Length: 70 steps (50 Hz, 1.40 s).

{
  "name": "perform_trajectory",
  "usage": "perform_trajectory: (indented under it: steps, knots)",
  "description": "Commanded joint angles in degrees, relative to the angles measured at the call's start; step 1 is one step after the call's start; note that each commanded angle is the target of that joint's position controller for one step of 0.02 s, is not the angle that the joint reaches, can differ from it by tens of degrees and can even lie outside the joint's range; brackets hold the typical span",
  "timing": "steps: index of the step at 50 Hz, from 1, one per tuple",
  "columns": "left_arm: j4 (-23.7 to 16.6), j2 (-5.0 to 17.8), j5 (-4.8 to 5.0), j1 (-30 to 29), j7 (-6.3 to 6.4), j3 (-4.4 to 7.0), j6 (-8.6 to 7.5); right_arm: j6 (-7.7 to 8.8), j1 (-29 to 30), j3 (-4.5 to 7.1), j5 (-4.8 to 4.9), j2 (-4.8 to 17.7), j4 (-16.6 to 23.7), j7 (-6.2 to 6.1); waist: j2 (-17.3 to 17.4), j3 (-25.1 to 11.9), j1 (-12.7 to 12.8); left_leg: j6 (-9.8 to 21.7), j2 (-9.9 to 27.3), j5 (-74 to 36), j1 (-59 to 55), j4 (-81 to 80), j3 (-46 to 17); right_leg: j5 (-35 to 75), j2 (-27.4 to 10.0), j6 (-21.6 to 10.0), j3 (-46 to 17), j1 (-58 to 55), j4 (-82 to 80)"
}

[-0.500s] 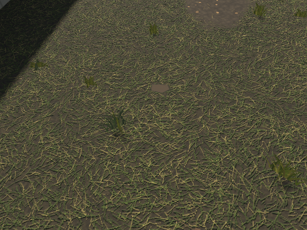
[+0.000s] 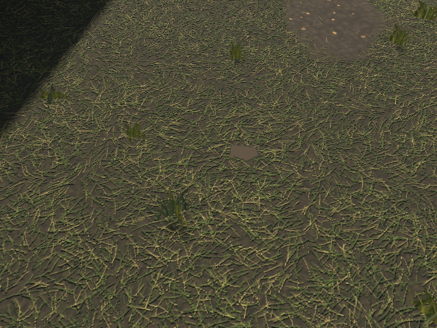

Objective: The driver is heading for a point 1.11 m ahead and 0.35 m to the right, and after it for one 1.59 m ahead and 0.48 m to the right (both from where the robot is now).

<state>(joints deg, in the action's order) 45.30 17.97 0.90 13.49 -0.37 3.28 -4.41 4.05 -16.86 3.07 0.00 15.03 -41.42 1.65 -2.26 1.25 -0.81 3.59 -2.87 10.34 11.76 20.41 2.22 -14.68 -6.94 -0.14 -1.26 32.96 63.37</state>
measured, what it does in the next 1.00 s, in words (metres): walks ahead: right foot, then left foot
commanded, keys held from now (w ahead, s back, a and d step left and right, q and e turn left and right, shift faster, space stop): w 0.58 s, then w+e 0.42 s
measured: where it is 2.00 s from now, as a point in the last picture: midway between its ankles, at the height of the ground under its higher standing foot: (279, 180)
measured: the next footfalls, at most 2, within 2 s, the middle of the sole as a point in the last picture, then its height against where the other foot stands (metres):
right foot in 0.32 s outside the picture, level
left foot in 0.84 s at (191, 274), level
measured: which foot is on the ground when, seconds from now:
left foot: down 0.00-0.32, up 0.34-0.82, down 0.84-1.00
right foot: up 0.00-0.30, down 0.32-0.84, up 0.86-1.00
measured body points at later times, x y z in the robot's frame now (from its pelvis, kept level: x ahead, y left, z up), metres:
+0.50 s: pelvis +0.28 -0.07 +0.00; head +0.32 -0.08 +0.44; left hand +0.38 +0.21 -0.11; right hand +0.39 -0.34 -0.12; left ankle +0.25 +0.10 -0.66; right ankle +0.32 -0.15 -0.74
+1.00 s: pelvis +0.56 -0.01 -0.01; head +0.59 +0.00 +0.44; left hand +0.68 +0.26 -0.13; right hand +0.64 -0.30 -0.11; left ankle +0.61 +0.09 -0.74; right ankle +0.48 -0.15 -0.66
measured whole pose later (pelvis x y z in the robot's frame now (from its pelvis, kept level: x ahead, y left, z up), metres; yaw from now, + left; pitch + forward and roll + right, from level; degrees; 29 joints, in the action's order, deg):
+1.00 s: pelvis +0.56 -0.01 -0.01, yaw -11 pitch +1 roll +1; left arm 46.7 18.1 1.9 17.3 0.4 3.9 -2.3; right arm 5.6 -11.5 3.1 -0.6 14.7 -44.7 0.8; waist -2.8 1.8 0.0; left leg 1.3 -0.1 9.8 15.5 24.2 4.9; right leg -19.8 -3.0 -1.0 -2.9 27.5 66.2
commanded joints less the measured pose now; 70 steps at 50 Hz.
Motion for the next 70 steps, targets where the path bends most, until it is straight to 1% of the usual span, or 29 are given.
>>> perform_trajectory:
  steps: [1,6,10,13,15,16,17,18,19,21,22,27,32,36,39,41,42,43,44,45,47,51,58,63,65,67,68,69,70]
  knots:
    - [-3.4,2.5,-0.69,0.6,0.19,0.54,0.52,1.9,2.2,2.05,0.07,7.8,2.8,-0.45,6.0,0.2,1.8,11.0,15.0,-11.4,-2.2,-13.1,-12.1,6.5,-2.2,1.5,-1.8,6.3,-5.3]
    - [-6.1,0.8,-0.38,-10.2,-1.06,-0.62,-0.51,1.26,-1.6,2.47,0.59,10.0,0.3,-1.43,5.3,2.8,-1.8,8.5,13.1,-10.2,-2.6,-14.0,-6.5,20.8,0.7,1.4,0.5,3.4,-24.6]
    - [-8.4,1.9,-0.02,-15.6,-2.27,-0.57,-0.94,0.46,-5.4,2.9,1.29,11.2,-2.4,-1.68,5.1,4.0,-3.1,7.6,16.4,-10.1,-9.9,-11.4,-7.3,19.4,2.0,-0.5,-0.2,4.2,-31.3]
    - [-8.6,3.5,-0.22,-14.1,-2.8,-0.01,-1.17,-0.51,-5.4,3.27,1.39,12.0,-3.5,-2.09,6.3,2.2,-1.2,6.0,17.8,-19.9,-15.2,-6.2,-7.5,12.6,3.7,-2.9,0.9,0.5,-33.6]
    - [-5.4,6.9,-0.41,-2.3,-2.15,1.93,-1.1,-1.3,-4.2,2.92,1.0,11.7,-3.6,-2.39,6.6,-5.7,5.1,3.7,14.0,-37.1,-14.0,8.8,-4.3,11.2,7.5,-5.7,4.6,-16.6,-35.0]
    - [-3.3,10.6,-0.75,7.8,-1.55,3.1,-0.91,-1.39,-5.2,1.69,-0.04,9.2,-2.5,-2.65,2.7,-14.3,8.7,1.5,11.0,-26.0,-3.7,25.1,-2.2,14.1,0.1,-8.9,-3.3,-34.4,-32.0]
    - [-2.2,15.8,-1.15,11.7,-1.63,4.2,-0.73,-0.23,-13.3,-0.43,0.12,2.0,-1.4,-1.99,-13.0,-22.6,4.8,-2.9,0.1,10.0,20.2,47.5,-2.3,-0.3,-13.8,-19.0,-32.4,-55.2,-37.5]
    - [-2.4,10.1,-0.19,12.1,-1.76,2.68,-0.7,1.03,-10.0,0.36,0.92,6.6,-2.4,-1.7,-10.8,-24.0,7.4,-2.7,0.2,22.5,27.2,54.4,-10.4,-7.7,-14.5,-18.7,-42.3,-56.0,-45.3]
    - [-2.8,8.1,-0.22,7.9,-1.52,1.89,-0.7,1.73,-4.3,1.38,2.49,10.0,-0.6,-1.36,-7.3,-14.4,7.1,-2.0,3.3,19.0,32.0,56.3,-9.6,-7.6,-13.0,-15.9,-33.5,-49.1,-46.2]
    - [-3.6,5.5,-0.93,1.2,-1.37,1.1,-0.63,2.04,1.5,1.22,1.28,9.1,0.8,-1.74,-0.3,-5.2,3.9,-1.9,8.4,10.3,29.3,49.9,-6.8,3.5,-8.9,-13.7,-21.4,-33.3,-48.4]
    - [-3.8,4.2,-1.63,-0.3,-1.39,0.66,-0.94,1.51,0.5,1.44,0.91,8.6,0.6,-1.78,-1.9,-4.4,1.9,-2.0,10.0,7.7,25.5,47.5,-7.3,7.5,-7.3,-13.2,-18.2,-28.7,-49.9]
    - [-1.7,5.7,-0.91,0.4,-0.88,1.2,-1.99,-0.58,2.3,0.71,0.19,5.4,1.0,-2.17,-1.2,-1.1,0.4,-4.6,11.4,0.7,25.2,37.5,-6.0,15.4,-5.7,-14.8,-9.6,-22.7,-55.8]
    - [0.5,7.3,-0.05,4.7,0.06,1.53,-0.98,0.53,12.7,-0.04,0.15,3.7,3.6,-1.43,-0.2,1.5,3.8,-5.5,9.0,-13.7,23.6,18.5,-4.3,15.5,-2.7,-12.2,-4.8,-24.0,-56.1]
    - [2.1,8.2,0.56,8.5,0.49,1.93,0.25,1.58,18.8,0.04,0.79,4.4,5.3,-0.18,-0.8,2.5,5.6,-5.5,6.6,-14.3,21.6,10.6,-4.5,13.4,-4.6,-11.7,-7.6,-27.7,-52.6]
    - [2.5,8.9,0.61,8.1,1.06,2.47,1.07,2.36,16.9,0.86,0.85,6.7,5.0,0.25,-2.5,1.4,3.2,-3.8,5.8,-9.2,16.7,7.3,-5.3,14.4,-6.5,-10.1,-11.0,-30.6,-48.0]
    - [2.2,7.5,0.19,7.2,1.09,1.97,1.44,2.72,6.5,2.58,0.58,9.8,2.1,-0.34,-2.0,-4.6,-2.3,-1.2,4.8,-7.1,0.9,4.9,-3.6,21.9,-2.6,-7.7,-9.0,-27.9,-36.4]
    - [0.7,3.8,-0.88,6.8,0.97,0.62,1.36,2.77,-3.0,3.69,-0.47,13.4,0.8,-0.92,2.6,-13.5,-6.3,2.2,13.4,-6.9,-15.0,7.5,-11.5,13.3,1.4,-5.5,-6.3,-19.2,-20.3]
    - [-0.8,-2.2,-0.34,14.7,0.85,-1.06,0.37,1.93,-6.7,4.82,-0.72,18.1,-0.4,-0.93,18.6,-21.4,-3.1,10.5,27.1,2.0,-34.7,3.8,-35.0,-15.0,9.9,-1.4,-0.9,2.4,-0.2]
    - [-0.2,2.8,1.21,13.1,0.86,-0.03,-0.12,1.73,-7.3,3.65,-0.34,13.0,-0.3,-0.77,16.8,-20.9,-5.0,10.9,27.1,13.7,-32.7,-2.3,-43.3,-18.9,7.8,-1.2,-6.6,9.1,8.1]
    - [-1.4,7.0,2.05,7.7,0.93,1.29,-0.13,1.82,-3.7,2.6,-0.12,9.6,0.0,-0.91,11.9,-12.6,-5.2,8.4,25.0,15.1,-26.0,-3.5,-34.6,-14.1,5.2,-1.6,-6.8,11.9,10.2]
    - [-2.6,6.2,0.94,3.6,1.13,1.64,0.45,1.85,2.9,1.49,-0.41,6.2,-0.1,-0.88,8.4,-4.7,-2.4,6.6,20.9,4.5,-13.1,-6.3,-22.3,-6.1,1.4,-1.2,-5.3,9.0,6.9]
    - [-3.6,2.2,0.94,3.8,0.64,1.55,2.82,2.92,5.9,1.88,-0.56,6.0,-1.6,-1.15,8.3,-0.7,0.8,6.7,18.7,-6.1,-4.3,-11.7,-9.9,-0.7,-1.1,-0.1,-4.6,4.4,1.7]
    - [-7.8,0.4,0.39,-6.3,-1.25,0.67,2.75,2.13,4.0,3.16,-0.33,10.0,-4.0,-2.17,5.1,2.2,-1.8,6.0,17.7,-12.2,-6.7,-13.5,3.2,15.1,-0.4,0.1,-0.9,4.7,-18.2]
    - [-11.4,1.4,0.33,-12.7,-2.59,0.79,3.02,0.43,0.8,4.07,1.18,12.3,-5.9,-2.21,5.0,4.2,-3.1,4.2,20.1,-16.8,-14.7,-10.0,7.0,10.7,1.2,-2.7,2.7,4.7,-25.7]
    - [-11.9,3.1,0.1,-10.7,-2.78,1.69,3.33,-0.34,1.5,4.59,1.81,14.0,-5.8,-2.35,6.6,1.8,-0.8,3.0,20.2,-33.7,-16.8,-3.1,8.9,4.9,4.4,-4.9,5.7,-0.7,-26.5]
    - [-8.7,7.2,0.35,2.9,-2.25,4.37,3.73,-1.21,3.0,4.5,2.37,14.1,-5.4,-2.5,5.9,-5.8,7.2,0.6,17.4,-44.8,-12.7,16.2,11.9,5.8,9.9,-8.4,8.5,-19.6,-30.6]
    - [-6.0,12.0,0.64,12.9,-1.11,6.52,4.33,-0.97,1.9,3.46,0.85,11.6,-4.6,-2.69,0.4,-11.0,11.0,-2.3,14.9,-29.2,1.2,33.8,12.1,6.7,6.0,-11.4,-0.5,-37.4,-31.7]
    - [-6.7,18.6,1.13,10.0,-0.75,7.06,3.77,0.44,-2.6,0.75,-1.57,3.0,-0.9,-2.15,-15.2,-14.6,3.2,-6.0,3.0,22.4,26.7,53.3,6.8,-4.0,-8.3,-21.7,-33.7,-53.0,-38.5]
    - [-8.9,14.0,0.6,11.1,-1.3,5.52,2.54,2.61,2.7,1.17,0.63,7.4,-0.5,-1.46,-7.6,-21.4,7.4,-5.0,2.2,24.7,32.5,59.4,-6.7,-11.8,-12.2,-23.8,-46.6,-55.2,-47.0]
Keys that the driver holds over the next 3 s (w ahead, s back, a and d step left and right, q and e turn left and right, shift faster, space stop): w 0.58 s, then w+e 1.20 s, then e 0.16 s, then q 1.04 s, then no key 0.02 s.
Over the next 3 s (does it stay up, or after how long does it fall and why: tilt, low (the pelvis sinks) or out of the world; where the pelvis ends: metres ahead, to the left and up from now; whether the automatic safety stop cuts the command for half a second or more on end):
stays up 1.11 -0.29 -0.01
